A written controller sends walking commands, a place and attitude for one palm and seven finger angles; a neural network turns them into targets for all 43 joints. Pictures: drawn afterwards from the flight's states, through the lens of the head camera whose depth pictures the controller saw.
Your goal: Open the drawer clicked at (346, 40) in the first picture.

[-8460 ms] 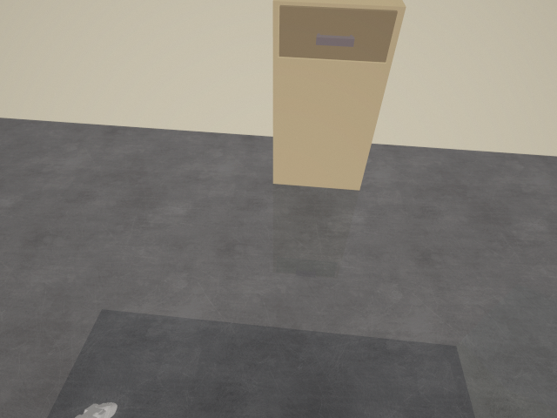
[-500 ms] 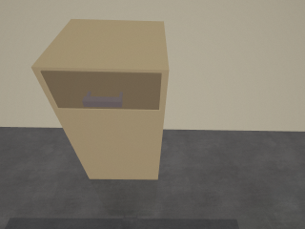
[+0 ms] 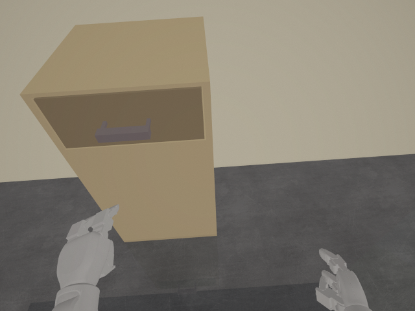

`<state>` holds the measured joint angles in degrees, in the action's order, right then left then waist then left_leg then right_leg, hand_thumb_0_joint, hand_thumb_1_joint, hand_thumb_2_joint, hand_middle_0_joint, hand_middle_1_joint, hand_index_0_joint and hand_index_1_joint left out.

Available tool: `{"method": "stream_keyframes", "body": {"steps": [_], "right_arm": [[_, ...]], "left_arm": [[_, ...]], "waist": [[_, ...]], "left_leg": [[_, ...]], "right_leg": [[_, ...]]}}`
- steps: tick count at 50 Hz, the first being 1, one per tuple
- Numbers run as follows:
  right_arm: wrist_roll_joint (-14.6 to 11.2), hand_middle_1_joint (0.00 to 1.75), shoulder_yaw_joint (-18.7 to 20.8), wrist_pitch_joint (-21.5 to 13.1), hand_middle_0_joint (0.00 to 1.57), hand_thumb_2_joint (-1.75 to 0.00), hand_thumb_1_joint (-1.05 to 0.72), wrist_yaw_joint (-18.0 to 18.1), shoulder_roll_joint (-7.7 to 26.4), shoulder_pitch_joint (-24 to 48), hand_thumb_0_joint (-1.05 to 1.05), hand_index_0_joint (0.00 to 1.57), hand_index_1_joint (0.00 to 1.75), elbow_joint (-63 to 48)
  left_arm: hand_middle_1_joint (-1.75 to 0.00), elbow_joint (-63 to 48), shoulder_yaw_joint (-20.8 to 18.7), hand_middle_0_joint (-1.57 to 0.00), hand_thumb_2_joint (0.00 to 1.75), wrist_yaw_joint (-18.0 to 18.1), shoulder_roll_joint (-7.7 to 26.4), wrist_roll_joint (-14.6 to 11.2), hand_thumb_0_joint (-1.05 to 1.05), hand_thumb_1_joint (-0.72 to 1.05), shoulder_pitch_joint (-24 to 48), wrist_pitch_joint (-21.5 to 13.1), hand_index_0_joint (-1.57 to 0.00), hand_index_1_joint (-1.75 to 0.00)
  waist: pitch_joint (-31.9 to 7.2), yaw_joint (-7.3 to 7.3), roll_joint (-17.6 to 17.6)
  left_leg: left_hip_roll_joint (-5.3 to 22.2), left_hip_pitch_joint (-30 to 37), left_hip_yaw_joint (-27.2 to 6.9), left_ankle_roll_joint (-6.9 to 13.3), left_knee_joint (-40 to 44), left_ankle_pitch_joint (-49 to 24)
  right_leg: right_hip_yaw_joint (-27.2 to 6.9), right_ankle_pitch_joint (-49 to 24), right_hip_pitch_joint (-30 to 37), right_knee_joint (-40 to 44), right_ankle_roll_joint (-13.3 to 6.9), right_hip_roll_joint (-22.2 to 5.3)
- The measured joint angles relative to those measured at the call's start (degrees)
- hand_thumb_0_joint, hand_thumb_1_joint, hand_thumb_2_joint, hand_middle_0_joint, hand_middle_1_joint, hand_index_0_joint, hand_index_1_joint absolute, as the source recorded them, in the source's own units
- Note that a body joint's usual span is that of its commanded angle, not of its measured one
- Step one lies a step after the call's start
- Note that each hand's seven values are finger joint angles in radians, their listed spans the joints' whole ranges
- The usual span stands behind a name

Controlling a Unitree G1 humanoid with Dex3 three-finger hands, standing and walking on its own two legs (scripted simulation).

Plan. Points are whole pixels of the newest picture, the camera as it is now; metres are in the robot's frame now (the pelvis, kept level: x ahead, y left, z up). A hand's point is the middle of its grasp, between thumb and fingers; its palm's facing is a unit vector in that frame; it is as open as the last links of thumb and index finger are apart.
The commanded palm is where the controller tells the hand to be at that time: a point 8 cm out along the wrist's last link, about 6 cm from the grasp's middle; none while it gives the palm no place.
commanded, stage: raise the hand with hooked fingers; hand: left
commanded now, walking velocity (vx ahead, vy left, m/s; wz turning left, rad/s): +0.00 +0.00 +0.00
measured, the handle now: (125, 128) +0.56 +0.26 +0.03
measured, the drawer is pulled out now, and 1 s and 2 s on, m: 0.00 0.00 0.00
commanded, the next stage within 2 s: move the hooked fingers above the handle in 1.58 s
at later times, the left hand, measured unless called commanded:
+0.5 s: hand (98, 239) +0.24 +0.22 +0.03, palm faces +0.00 -0.08 -1.00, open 10.9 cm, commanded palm +0.21 +0.22 +0.09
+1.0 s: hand (80, 184) +0.31 +0.25 +0.12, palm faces +0.14 -0.09 -0.99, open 13.5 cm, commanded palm +0.28 +0.25 +0.17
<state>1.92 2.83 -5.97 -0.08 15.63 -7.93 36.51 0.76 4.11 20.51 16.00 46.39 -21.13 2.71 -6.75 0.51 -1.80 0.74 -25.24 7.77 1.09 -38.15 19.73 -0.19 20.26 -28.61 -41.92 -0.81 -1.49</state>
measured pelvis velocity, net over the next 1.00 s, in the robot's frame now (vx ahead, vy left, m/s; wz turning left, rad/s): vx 0.01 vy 0.02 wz -0.01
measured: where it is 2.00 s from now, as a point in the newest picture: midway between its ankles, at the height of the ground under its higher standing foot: outside the picture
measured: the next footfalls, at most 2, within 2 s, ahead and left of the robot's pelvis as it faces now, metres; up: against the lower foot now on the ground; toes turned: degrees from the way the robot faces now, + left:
none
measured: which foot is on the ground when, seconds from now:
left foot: down 0.00-1.00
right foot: down 0.00-1.00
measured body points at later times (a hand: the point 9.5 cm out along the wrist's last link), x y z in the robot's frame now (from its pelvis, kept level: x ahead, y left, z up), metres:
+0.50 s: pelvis +0.01 -0.03 +0.00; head +0.04 -0.08 +0.45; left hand +0.24 +0.22 +0.09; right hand +0.22 -0.22 -0.11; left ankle +0.00 +0.12 -0.72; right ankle +0.01 -0.11 -0.72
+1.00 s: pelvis +0.01 +0.02 +0.02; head +0.01 -0.01 +0.46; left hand +0.30 +0.25 +0.17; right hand +0.23 -0.19 -0.07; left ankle +0.00 +0.12 -0.72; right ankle +0.01 -0.11 -0.72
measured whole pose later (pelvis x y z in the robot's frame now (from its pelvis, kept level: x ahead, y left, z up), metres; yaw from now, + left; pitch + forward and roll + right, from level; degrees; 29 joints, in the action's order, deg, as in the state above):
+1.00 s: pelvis +0.01 +0.02 +0.02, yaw -1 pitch +1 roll +0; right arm -0.5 -0.5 4.9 2.0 12.9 -4.8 34.8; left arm -1.9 6.0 6.7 25.2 54.2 1.3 11.3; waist -2.7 4.2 -4.0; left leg -2.5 -13.7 -0.1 1.6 -30.5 17.6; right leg -0.9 17.3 -15.7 -32.0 0.7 -1.3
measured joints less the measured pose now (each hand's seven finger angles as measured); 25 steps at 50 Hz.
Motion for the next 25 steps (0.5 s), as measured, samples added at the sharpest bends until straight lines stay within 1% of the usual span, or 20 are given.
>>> {"method": "stream_keyframes", "body": {"steps": [2, 5, 7, 9, 11, 13, 15, 17, 20, 21, 22, 25], "right_arm": [[0.1, 0.3, 0.1, 3.1, 0.2, -0.9, -0.91, -1.2, 0.0, 2.1, 0.02, 0.2, 0.3, -3.2], [0.9, 0.3, 0.3, 6.4, 0.2, -0.9, -0.91, -2.2, 0.3, 4.0, 0.01, 0.2, 0.3, -6.6], [1.7, 0.3, 0.4, 7.6, 0.2, -0.9, -0.91, -2.2, 0.3, 4.7, 0.01, 0.2, 0.3, -7.9], [2.6, 0.3, 0.4, 8.3, 0.2, -0.9, -0.91, -1.8, 0.1, 5.3, 0.01, 0.2, 0.3, -8.0], [3.0, 0.3, 0.1, 8.3, 0.2, -0.9, -0.9, -1.3, -0.3, 5.9, 0.01, 0.2, 0.3, -7.4], [3.2, 0.3, -0.5, 8.2, 0.2, -0.9, -0.9, -1.1, -0.9, 6.6, 0.01, 0.2, 0.3, -6.6], [3.2, 0.3, -1.3, 8.1, 0.2, -0.9, -0.9, -1.0, -1.9, 6.9, 0.01, 0.2, 0.3, -5.8], [2.8, 0.3, -2.2, 8.5, 0.2, -0.9, -0.9, -0.8, -3.1, 6.7, 0.01, 0.2, 0.3, -5.0], [1.4, 0.3, -3.8, 10.0, 0.2, -0.9, -0.9, -0.3, -4.8, 5.4, 0.01, 0.2, 0.3, -3.8], [1.0, 0.3, -4.3, 10.5, 0.2, -0.9, -0.9, -0.1, -5.0, 4.7, 0.01, 0.2, 0.3, -3.4], [0.6, 0.3, -4.9, 11.0, 0.2, -0.9, -0.9, 0.0, -5.2, 3.9, 0.01, 0.2, 0.3, -3.1], [0.0, 0.3, -5.7, 11.5, 0.21, -0.9, -0.9, 0.4, -4.6, 1.9, 0.01, 0.21, 0.3, -2.6]], "left_arm": [[-0.44, -0.5, 0.9, -0.21, 0.8, 0.3, -0.3, 5.5, 0.01, 0.69, -2.4, -1.5, -0.21, -0.45], [-0.49, -0.6, 1.7, -0.22, 0.77, 1.3, 0.4, 11.9, 0.01, 0.62, -6.5, -3.2, -0.22, -0.49], [-0.52, -0.6, 1.2, -0.23, 0.75, 2.7, 1.9, 14.6, 0.0, 0.57, -8.5, -3.7, -0.23, -0.52], [-0.55, -1.3, 0.0, -0.25, 0.73, 4.1, 4.0, 15.9, 0.0, 0.51, -8.7, -4.5, -0.24, -0.55], [-0.58, -2.3, -1.7, -0.26, 0.71, 5.4, 5.8, 15.7, 0.0, 0.46, -7.1, -5.8, -0.26, -0.58], [-0.61, -3.3, -3.2, -0.27, 0.69, 6.1, 6.9, 14.7, 0.0, 0.41, -4.2, -7.1, -0.26, -0.61], [-0.64, -3.8, -4.0, -0.27, 0.67, 6.2, 7.2, 13.5, 0.01, 0.36, -0.3, -7.2, -0.27, -0.64], [-0.67, -3.5, -3.8, -0.27, 0.65, 5.3, 7.0, 12.6, 0.01, 0.31, 3.9, -5.8, -0.27, -0.67], [-0.71, -2.6, -2.8, -0.27, 0.62, 1.8, 6.4, 11.0, 0.01, 0.25, 7.6, -1.2, -0.27, -0.72], [-0.73, -2.5, -2.6, -0.27, 0.61, 0.2, 6.3, 10.3, 0.0, 0.23, 7.9, 0.2, -0.27, -0.73], [-0.74, -2.6, -2.5, -0.27, 0.6, -1.4, 6.4, 9.6, 0.0, 0.21, 7.7, 1.3, -0.27, -0.75], [-0.79, -3.4, -3.0, -0.27, 0.57, -5.7, 7.3, 8.0, 0.0, 0.14, 5.2, 2.7, -0.27, -0.79]], "waist": [[0.1, 1.54, 1.7], [0.9, 4.17, 3.9], [1.2, 5.83, 4.7], [1.2, 7.07, 4.9], [1.2, 7.72, 4.2], [1.1, 7.71, 3.0], [1.0, 7.06, 1.6], [1.1, 6.09, 0.3], [1.2, 4.71, -0.9], [1.3, 4.49, -0.9], [1.5, 4.37, -0.9], [2.2, 3.98, -1.0]], "left_leg": [[0.5, -1.3, 0.3, -0.5, -0.9, 0.3], [1.0, -3.1, -0.6, -1.2, -2.7, 0.8], [1.3, -4.7, -1.7, -1.8, -4.3, 1.3], [1.4, -6.4, -3.1, -2.1, -6.5, 2.1], [1.6, -7.8, -4.6, -2.4, -8.9, 3.1], [1.6, -8.8, -5.8, -2.5, -10.9, 4.1], [1.6, -9.1, -6.5, -2.6, -12.0, 4.7], [1.6, -8.5, -6.7, -3.0, -11.7, 4.7], [1.5, -5.6, -5.9, -3.2, -8.2, 3.6], [1.1, -4.3, -5.9, -3.3, -6.5, 2.8], [0.7, -2.8, -6.1, -2.8, -4.8, 2.4], [-0.2, 1.0, -7.4, -2.4, -0.7, 1.2]], "right_leg": [[-0.3, 0.5, -1.7, -1.5, -0.6, 0.4], [0.6, 1.5, -3.4, -3.5, -1.5, 0.8], [1.6, 2.4, -4.4, -4.8, -2.1, 0.9], [3.0, 3.4, -5.3, -6.4, -2.6, 0.9], [4.4, 4.6, -5.8, -8.0, -3.0, 0.9], [5.5, 5.5, -6.1, -9.3, -3.3, 0.9], [6.2, 6.1, -5.9, -10.0, -3.4, 0.9], [6.4, 6.1, -5.3, -9.6, -3.5, 0.9], [5.3, 4.9, -3.2, -6.9, -3.2, 1.1], [4.5, 4.3, -2.3, -5.7, -3.0, 1.3], [3.5, 3.7, -1.5, -4.5, -2.8, 1.5], [0.7, 1.9, 0.9, -1.3, -2.5, 2.6]]}}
